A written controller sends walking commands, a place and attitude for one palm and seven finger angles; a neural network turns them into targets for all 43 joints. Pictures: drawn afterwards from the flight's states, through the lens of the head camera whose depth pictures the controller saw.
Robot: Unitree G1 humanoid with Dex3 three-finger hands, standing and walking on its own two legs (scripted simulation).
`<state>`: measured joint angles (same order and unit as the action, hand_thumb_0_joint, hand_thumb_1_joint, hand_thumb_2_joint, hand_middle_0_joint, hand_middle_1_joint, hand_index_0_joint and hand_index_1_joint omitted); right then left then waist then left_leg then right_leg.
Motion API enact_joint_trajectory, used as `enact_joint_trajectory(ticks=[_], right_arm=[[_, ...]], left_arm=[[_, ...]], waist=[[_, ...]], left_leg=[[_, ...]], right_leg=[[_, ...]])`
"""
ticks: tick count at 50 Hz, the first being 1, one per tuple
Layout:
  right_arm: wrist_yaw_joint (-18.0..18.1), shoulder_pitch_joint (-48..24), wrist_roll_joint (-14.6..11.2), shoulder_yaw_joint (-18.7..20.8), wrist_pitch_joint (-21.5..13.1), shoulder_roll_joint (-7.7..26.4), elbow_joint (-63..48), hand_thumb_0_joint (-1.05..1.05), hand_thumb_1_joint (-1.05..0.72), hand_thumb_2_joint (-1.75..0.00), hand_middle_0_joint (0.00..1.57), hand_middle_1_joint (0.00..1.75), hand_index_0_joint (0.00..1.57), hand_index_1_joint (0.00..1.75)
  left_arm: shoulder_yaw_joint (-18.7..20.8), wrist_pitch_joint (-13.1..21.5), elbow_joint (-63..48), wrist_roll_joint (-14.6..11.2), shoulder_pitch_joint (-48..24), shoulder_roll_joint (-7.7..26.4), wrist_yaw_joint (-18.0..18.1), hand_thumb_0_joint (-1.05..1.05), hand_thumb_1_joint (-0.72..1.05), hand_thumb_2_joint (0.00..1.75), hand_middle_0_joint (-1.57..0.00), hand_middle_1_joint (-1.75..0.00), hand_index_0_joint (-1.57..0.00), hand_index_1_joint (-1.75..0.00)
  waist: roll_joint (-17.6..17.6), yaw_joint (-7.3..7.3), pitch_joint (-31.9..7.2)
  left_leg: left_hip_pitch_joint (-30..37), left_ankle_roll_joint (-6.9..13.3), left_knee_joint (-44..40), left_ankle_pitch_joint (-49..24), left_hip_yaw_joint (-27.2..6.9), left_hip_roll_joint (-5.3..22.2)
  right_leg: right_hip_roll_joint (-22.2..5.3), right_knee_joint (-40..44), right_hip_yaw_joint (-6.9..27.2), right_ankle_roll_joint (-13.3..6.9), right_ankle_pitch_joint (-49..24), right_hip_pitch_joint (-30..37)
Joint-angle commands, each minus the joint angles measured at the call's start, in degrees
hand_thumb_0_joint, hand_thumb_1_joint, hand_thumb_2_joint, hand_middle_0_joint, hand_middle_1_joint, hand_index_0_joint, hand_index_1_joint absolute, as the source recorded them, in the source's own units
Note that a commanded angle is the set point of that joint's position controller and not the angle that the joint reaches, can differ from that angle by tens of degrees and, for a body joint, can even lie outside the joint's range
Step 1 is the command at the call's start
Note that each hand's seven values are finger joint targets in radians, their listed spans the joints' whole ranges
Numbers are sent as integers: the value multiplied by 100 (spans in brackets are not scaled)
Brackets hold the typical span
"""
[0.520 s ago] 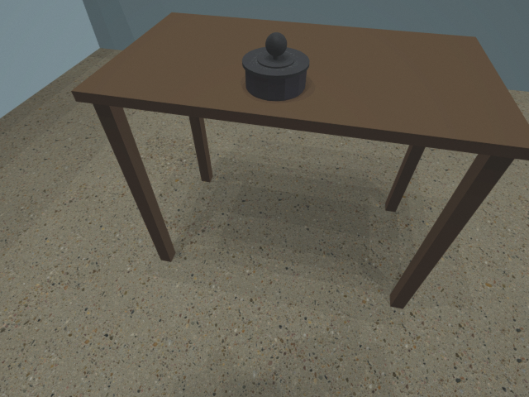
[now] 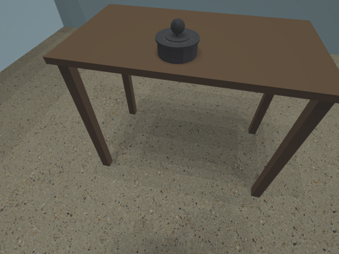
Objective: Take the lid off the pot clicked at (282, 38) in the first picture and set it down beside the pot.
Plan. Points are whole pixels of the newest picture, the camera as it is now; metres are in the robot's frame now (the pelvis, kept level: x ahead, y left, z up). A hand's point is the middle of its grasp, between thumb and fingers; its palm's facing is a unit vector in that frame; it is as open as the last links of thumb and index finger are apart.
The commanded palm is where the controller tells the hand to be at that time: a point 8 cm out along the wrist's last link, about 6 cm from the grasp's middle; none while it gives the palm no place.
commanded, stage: look at it before walking up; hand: left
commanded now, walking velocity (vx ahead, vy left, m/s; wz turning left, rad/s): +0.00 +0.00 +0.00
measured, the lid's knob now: (177, 26) +0.82 +0.01 +0.17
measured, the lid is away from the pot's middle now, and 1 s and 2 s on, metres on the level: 0.00 0.00 0.00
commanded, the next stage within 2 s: turn to face it in 0.12 s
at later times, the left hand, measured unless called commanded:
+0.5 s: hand out of the picture +0.04 +0.20 -0.17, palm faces -0.03 -0.97 -0.25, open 7.4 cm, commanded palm none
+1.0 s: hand out of the picture +0.04 +0.19 -0.19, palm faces -0.04 -0.98 -0.18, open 7.4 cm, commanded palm none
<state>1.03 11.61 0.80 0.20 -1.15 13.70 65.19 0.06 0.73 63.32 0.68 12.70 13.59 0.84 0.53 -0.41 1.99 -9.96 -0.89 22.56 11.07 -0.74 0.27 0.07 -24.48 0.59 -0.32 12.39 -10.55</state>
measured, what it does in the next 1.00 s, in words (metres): shifts its weight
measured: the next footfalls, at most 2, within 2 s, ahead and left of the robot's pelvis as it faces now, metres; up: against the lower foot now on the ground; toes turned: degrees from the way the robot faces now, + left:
right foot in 1.40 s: +0.32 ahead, -0.16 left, +0.00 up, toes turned -19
left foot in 1.80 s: +0.43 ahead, +0.04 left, +0.00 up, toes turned -5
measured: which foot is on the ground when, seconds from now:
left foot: down 0.00-1.00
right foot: down 0.00-1.00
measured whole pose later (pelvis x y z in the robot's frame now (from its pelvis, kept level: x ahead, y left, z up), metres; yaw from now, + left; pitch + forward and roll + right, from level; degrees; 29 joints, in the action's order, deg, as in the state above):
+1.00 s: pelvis +0.05 +0.01 -0.01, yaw -7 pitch +0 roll +0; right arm 0.9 19.6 1.0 2.3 -2.6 11.2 62.6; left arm 3.2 0.8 60.4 1.1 22.7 9.1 0.1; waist -0.8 0.3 -0.1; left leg -14.0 1.9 33.3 24.1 3.9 0.6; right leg 2.3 -33.7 7.3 -1.7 20.7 -13.0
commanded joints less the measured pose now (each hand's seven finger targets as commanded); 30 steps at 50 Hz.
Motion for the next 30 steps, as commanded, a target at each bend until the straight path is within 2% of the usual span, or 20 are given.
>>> enact_joint_trajectory(ticks=[1, 13, 18, 19, 25, 30], right_arm=[[40, 69, -22, 144, -69, 853, -250, 0, -90, -90, 20, 30, 20, 30], [54, 40, -15, 135, -67, 849, -207, 0, -90, -90, 20, 30, 20, 30], [80, 207, -10, 110, -31, 556, -199, 0, -90, -90, 20, 30, 20, 30], [86, 279, -22, 112, -14, 505, -219, 0, -90, -90, 20, 30, 20, 30], [115, 363, -16, 195, 32, 491, -345, 0, -90, -90, 20, 30, 20, 30], [134, 410, -6, 275, 46, 493, -474, 0, -90, -90, 20, 30, 20, 30]], left_arm=[[182, 93, -252, 3, 93, 919, 72, 0, 90, 90, -20, -30, -20, -30], [185, 108, -232, -3, 70, 939, 72, 0, 90, 90, -20, -30, -20, -30], [184, 25, -230, -11, 204, 698, 71, 0, 90, 90, -20, -30, -20, -30], [187, 2, -251, -6, 249, 672, 74, 0, 90, 90, -20, -30, -20, -30], [278, -80, -391, 3, 284, 670, 58, 0, 90, 90, -20, -30, -20, -30], [337, -134, -558, 20, 289, 558, 36, 0, 90, 90, -20, -30, -20, -30]], waist=[[-76, 21, -62], [-99, 19, -86], [-5, 11, -120], [-95, 14, -128], [-114, 1, -32], [94, 13, 91]], left_leg=[[88, 196, -365, -509, -441, 549], [230, 170, -360, -624, -374, 568], [251, 112, -151, -680, -187, 592], [224, 106, -101, -597, -157, 593], [75, 101, 166, -246, -2, 601], [-39, 205, 90, 106, -95, 788]], right_leg=[[-569, 555, 571, -95, -363, -157], [-568, 609, 635, -117, -615, -97], [-547, 419, 745, -125, -1005, -175], [-531, 397, 745, -125, -954, -187], [-474, 184, 989, -201, -830, -480], [-274, -149, 932, -199, -515, -798]])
